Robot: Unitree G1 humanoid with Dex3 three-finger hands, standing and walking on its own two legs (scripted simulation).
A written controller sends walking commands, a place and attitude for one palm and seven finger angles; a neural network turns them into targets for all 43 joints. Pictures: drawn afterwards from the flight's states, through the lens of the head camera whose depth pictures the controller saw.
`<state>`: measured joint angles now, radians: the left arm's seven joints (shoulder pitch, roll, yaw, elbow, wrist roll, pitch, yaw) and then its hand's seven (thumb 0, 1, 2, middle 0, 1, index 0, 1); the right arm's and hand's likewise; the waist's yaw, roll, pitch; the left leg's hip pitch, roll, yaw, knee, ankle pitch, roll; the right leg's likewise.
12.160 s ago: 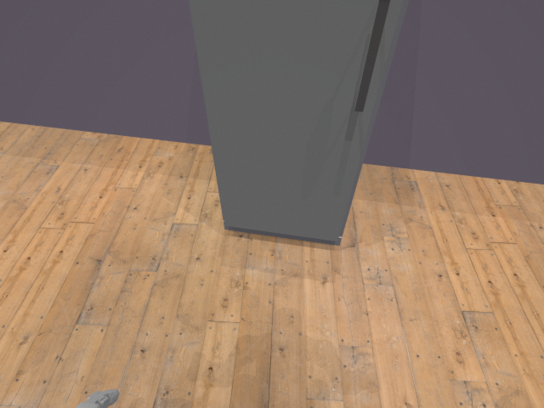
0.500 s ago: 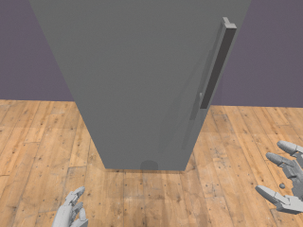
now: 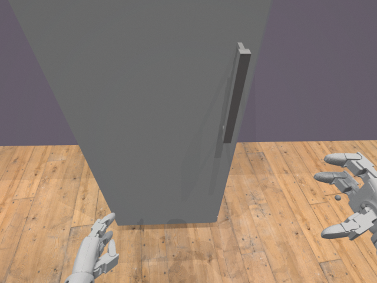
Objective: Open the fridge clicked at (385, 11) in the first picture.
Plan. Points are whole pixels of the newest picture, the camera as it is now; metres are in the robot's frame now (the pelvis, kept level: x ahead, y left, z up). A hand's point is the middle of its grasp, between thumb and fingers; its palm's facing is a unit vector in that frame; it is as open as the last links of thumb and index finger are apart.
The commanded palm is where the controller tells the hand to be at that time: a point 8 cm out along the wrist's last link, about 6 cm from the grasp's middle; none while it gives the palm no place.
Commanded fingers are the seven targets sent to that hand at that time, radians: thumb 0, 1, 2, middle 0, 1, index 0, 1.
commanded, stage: raise the hand to about handle height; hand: right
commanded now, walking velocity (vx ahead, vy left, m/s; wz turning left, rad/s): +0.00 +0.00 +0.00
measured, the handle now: (232, 98) +0.52 -0.10 +0.14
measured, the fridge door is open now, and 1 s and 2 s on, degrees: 0 0 0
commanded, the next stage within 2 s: move the hooked fingers beside the handle in 0.70 s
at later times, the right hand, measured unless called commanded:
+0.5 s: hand (334, 169) +0.29 -0.25 +0.16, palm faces +0.02 +1.00 -0.05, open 14.0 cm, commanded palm +0.25 -0.30 +0.17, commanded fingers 0.00 0.50 -0.30 0.30 1.20 0.30 1.20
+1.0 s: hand (318, 164) +0.30 -0.23 +0.15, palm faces +0.01 +1.00 -0.04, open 14.0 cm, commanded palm +0.28 -0.28 +0.16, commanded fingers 0.00 0.50 -0.30 0.30 1.20 0.30 1.20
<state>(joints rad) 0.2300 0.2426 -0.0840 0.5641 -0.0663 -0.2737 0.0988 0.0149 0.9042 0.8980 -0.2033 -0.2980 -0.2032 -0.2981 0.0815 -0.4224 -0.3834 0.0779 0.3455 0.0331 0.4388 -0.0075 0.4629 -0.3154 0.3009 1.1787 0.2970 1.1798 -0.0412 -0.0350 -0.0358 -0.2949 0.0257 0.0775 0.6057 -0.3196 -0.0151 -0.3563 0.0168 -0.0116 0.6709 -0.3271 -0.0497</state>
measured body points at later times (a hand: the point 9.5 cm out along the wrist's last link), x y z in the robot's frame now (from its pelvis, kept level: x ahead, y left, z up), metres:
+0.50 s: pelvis +0.01 +0.02 +0.01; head +0.01 +0.03 +0.46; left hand +0.18 +0.26 -0.06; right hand +0.28 -0.30 +0.16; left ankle +0.00 +0.13 -0.72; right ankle +0.02 -0.08 -0.72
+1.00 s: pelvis +0.01 +0.03 +0.01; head +0.01 +0.05 +0.46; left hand +0.19 +0.27 -0.07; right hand +0.30 -0.28 +0.15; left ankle +0.00 +0.13 -0.72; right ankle +0.02 -0.08 -0.72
